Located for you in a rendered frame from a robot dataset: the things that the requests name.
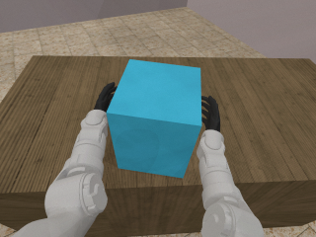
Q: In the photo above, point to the right robot hand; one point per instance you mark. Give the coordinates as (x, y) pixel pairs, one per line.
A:
(212, 120)

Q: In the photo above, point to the robot right forearm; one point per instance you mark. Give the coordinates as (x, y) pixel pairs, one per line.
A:
(215, 175)

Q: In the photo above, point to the robot left forearm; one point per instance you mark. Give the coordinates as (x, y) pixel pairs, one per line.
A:
(89, 148)

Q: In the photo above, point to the right robot upper arm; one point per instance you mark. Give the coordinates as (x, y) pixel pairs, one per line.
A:
(222, 219)

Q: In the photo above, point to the pedestal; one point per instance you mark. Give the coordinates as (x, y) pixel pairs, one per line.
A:
(267, 109)

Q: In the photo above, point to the left robot upper arm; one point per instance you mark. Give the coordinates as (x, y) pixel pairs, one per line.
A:
(72, 205)

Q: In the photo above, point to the left robot hand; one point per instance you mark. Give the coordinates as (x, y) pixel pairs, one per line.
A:
(105, 97)

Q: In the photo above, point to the carton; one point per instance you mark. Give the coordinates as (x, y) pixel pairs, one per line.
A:
(155, 117)

